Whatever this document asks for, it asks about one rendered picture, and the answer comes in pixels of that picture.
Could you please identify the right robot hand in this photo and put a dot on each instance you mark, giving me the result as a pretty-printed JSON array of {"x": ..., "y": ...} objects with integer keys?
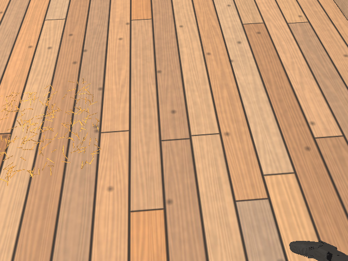
[{"x": 320, "y": 251}]

